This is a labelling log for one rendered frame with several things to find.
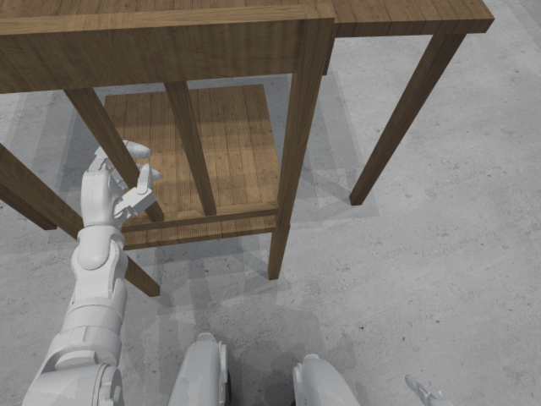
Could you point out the left robot forearm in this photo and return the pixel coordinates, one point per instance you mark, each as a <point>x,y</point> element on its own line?
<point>92,324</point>

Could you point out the left robot upper arm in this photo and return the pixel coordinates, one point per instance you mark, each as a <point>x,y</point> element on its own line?
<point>91,385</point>

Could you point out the right robot thigh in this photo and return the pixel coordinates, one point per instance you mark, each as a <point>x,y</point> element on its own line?
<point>318,383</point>

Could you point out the robot left hand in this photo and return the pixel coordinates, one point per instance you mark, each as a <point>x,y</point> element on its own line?
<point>101,190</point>

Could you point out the robot thigh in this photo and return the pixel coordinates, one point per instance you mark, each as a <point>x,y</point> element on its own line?
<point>203,371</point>
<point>318,383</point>

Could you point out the robot right hand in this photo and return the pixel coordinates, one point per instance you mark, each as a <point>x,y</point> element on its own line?
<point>429,393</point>

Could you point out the left robot thigh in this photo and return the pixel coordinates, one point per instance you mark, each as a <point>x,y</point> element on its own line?
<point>203,371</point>

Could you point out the chair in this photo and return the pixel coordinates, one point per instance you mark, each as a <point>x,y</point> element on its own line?
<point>214,147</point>

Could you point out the table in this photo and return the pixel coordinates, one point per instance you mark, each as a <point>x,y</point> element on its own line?
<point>449,21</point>

